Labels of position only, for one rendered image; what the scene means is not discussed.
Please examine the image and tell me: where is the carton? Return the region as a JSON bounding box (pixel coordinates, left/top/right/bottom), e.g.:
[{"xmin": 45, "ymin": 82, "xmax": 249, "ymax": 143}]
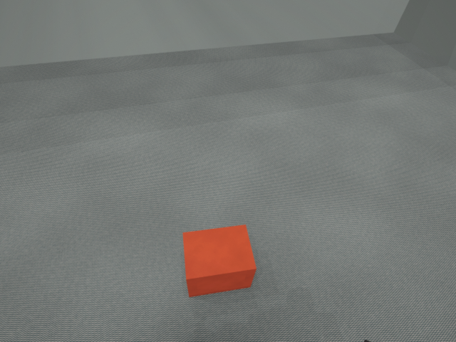
[{"xmin": 183, "ymin": 225, "xmax": 257, "ymax": 297}]

